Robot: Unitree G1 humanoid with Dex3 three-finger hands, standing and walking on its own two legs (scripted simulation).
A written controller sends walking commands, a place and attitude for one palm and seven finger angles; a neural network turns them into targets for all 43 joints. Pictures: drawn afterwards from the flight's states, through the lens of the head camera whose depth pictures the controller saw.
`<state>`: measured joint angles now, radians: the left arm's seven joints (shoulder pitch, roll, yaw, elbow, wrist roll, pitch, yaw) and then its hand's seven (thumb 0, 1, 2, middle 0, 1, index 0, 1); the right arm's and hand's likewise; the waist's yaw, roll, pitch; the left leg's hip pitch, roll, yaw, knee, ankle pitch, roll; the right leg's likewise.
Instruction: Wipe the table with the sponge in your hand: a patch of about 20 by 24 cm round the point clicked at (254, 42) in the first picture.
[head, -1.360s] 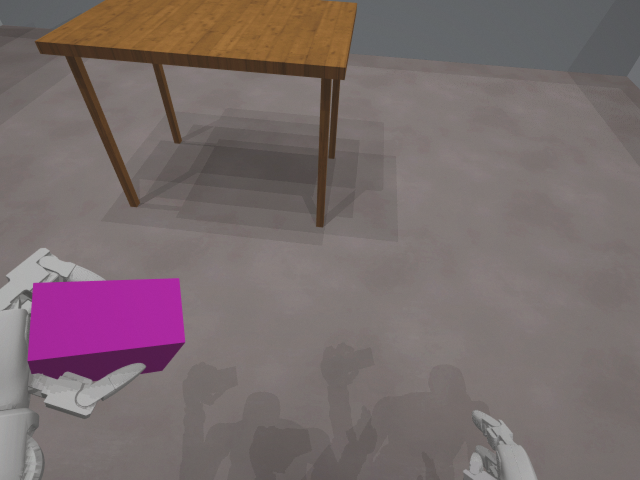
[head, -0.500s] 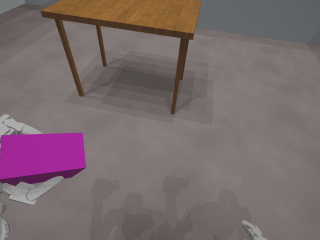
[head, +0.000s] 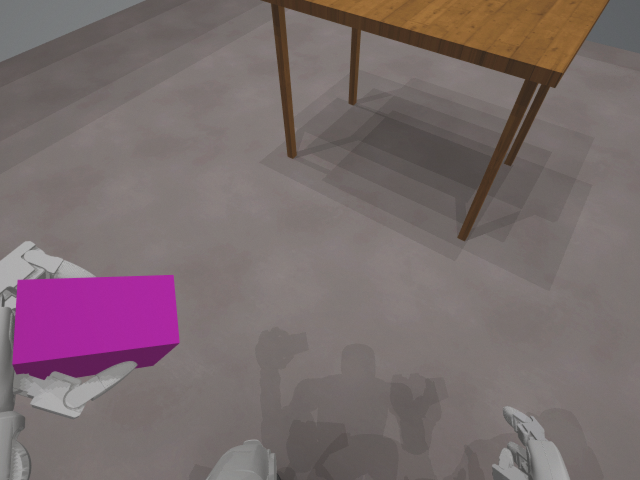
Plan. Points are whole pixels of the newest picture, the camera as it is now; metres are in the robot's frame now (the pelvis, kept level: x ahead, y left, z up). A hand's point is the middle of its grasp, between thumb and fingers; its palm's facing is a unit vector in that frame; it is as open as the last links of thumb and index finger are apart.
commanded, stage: walk to a spot facing it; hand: left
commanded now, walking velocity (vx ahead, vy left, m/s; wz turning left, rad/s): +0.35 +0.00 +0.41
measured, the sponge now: (119, 328) +0.23 +0.21 +0.14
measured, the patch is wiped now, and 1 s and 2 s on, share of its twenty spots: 0.00 0.00 0.00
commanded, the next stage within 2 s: none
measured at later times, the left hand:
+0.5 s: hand (132, 254) +0.29 +0.21 +0.16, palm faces +0.61 -0.67 -0.42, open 10.4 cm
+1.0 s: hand (137, 175) +0.38 +0.23 +0.18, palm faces +0.65 -0.63 -0.43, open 10.4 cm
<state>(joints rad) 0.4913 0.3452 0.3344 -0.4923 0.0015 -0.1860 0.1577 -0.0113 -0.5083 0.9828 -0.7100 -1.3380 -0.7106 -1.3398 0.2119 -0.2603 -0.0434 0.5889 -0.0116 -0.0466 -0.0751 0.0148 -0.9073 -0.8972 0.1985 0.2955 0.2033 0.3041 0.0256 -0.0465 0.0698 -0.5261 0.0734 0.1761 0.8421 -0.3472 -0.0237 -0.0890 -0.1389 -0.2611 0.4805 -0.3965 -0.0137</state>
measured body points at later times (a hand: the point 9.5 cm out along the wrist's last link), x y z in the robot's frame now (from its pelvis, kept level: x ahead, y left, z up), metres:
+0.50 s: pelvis +0.14 -0.07 -0.02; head +0.16 -0.09 +0.43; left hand +0.25 +0.24 +0.18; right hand +0.33 -0.24 -0.14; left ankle +0.08 +0.08 -0.66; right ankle +0.17 -0.17 -0.74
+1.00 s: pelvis +0.27 -0.06 -0.01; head +0.28 -0.05 +0.44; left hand +0.35 +0.26 +0.20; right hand +0.49 -0.18 -0.10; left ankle +0.25 +0.08 -0.74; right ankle +0.34 -0.18 -0.71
